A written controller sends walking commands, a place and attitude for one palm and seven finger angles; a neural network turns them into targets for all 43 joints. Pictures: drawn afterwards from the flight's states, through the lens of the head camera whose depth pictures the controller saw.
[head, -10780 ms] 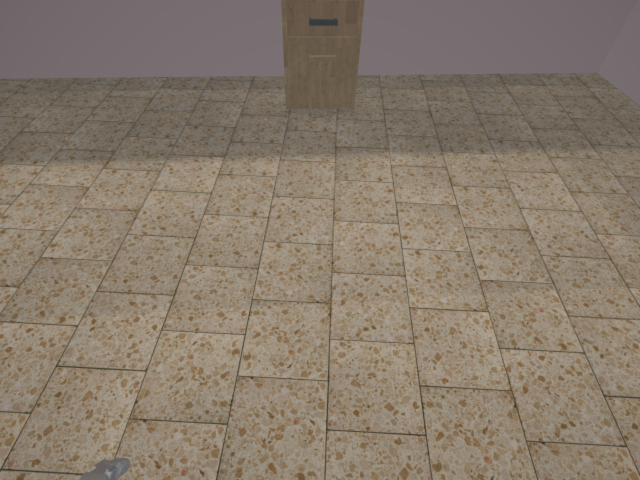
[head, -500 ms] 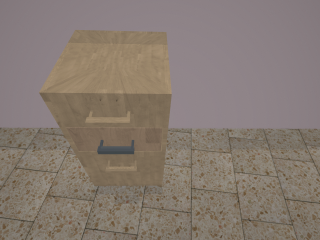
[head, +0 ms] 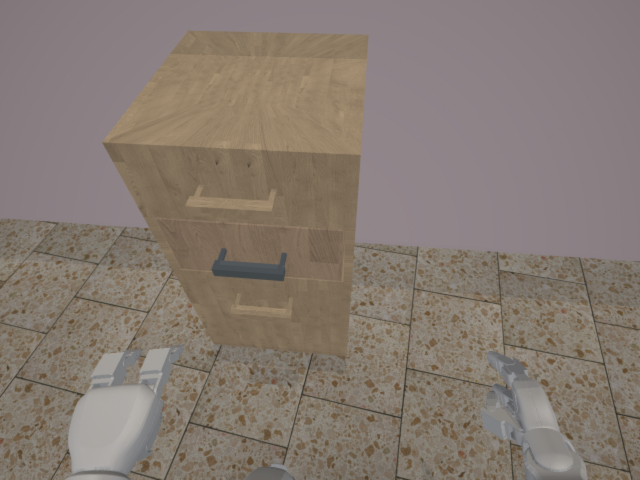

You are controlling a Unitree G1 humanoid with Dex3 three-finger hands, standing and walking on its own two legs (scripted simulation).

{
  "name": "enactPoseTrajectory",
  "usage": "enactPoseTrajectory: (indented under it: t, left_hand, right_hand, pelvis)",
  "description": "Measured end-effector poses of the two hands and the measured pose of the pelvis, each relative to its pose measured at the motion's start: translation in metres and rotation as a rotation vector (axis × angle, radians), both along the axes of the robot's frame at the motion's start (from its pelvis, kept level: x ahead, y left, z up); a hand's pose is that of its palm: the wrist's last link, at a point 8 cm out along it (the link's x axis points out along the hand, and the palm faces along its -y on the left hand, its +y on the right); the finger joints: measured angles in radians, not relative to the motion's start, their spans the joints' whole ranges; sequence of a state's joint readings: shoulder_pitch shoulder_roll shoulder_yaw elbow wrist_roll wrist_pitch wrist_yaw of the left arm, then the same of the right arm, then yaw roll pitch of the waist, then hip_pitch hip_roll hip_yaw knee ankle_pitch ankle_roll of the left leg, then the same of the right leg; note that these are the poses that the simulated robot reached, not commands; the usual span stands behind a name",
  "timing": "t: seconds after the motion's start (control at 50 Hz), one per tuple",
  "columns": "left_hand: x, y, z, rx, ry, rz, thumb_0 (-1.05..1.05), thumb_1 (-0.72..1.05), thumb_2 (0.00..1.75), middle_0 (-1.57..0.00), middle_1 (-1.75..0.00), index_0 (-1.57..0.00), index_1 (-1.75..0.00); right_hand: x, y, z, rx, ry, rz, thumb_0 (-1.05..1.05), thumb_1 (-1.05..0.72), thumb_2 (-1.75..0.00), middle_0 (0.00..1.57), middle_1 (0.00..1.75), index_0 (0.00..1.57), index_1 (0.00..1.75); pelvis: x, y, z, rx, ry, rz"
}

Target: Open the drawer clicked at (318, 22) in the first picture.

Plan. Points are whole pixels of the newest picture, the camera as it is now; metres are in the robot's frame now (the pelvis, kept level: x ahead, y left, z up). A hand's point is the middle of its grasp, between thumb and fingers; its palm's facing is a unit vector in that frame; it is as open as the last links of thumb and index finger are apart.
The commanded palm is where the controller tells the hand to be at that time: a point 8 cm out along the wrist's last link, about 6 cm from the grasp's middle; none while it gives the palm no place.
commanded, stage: raise the hand with hooked fingers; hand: left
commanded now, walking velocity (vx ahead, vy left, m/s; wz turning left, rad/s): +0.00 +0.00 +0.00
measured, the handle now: (251, 262) +0.54 +0.26 -0.20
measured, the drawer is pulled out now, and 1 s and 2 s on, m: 0.00 0.00 0.00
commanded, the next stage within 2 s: move the hooked fingers above the handle in 1.36 s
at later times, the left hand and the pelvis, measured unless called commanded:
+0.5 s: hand (170, 302) +0.29 +0.24 +0.06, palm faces +0.10 -0.08 -0.99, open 12.2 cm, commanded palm +0.26 +0.25 +0.12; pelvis +0.02 +0.01 +0.02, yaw -5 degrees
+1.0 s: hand (135, 225) +0.35 +0.29 +0.13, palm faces +0.08 -0.08 -0.99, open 13.8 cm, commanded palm +0.31 +0.29 +0.18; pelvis +0.02 +0.06 +0.04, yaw -4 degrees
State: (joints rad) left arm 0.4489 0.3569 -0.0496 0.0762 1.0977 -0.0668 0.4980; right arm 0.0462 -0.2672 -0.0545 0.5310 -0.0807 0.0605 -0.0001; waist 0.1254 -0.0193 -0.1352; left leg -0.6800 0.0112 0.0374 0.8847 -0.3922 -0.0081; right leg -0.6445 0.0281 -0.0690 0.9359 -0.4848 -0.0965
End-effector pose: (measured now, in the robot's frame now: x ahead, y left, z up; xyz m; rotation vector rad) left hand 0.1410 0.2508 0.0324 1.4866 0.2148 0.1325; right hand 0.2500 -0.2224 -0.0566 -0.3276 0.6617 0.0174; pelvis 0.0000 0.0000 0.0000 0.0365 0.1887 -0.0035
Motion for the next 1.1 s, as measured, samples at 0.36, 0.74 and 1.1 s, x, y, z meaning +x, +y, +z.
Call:
enactPoseTrajectory:
  t: [0.36,0.74,1.1]
  left_hand:
    - [0.1,-0.019,0.059,-0.025,0.03,-0.077,0.0,0.04,0.53,-0.28,-0.85,-0.28,-0.85]
    - [0.155,0.01,0.108,-0.026,-0.14,-0.084,0.0,-0.38,0.35,-0.31,-1.13,-0.31,-1.13]
    - [0.183,0.044,0.144,-0.012,-0.089,-0.112,0.0,-0.49,0.3,-0.32,-1.2,-0.31,-1.2]
  right_hand:
    - [-0.064,-0.006,-0.024,0.108,0.184,-0.176,0.01,-0.9,-0.89,0.21,0.3,0.21,0.3]
    - [-0.052,0.02,0.004,0.102,0.103,-0.251,0.01,-0.9,-0.89,0.2,0.3,0.2,0.3]
    - [-0.066,0.071,0.007,0.137,0.166,-0.181,0.01,-0.9,-0.89,0.21,0.3,0.2,0.3]
  pelvis:
    - [0.023,0.001,0.024,0.01,-0.041,-0.087]
    - [0.023,0.044,0.034,-0.026,-0.104,-0.079]
    - [0.018,0.069,0.045,-0.046,-0.149,-0.064]
